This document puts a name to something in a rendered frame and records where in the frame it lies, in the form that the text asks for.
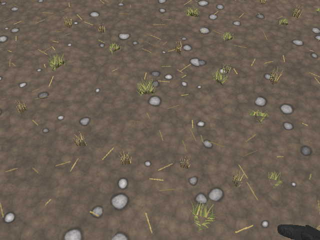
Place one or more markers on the right robot hand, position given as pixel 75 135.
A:
pixel 298 232

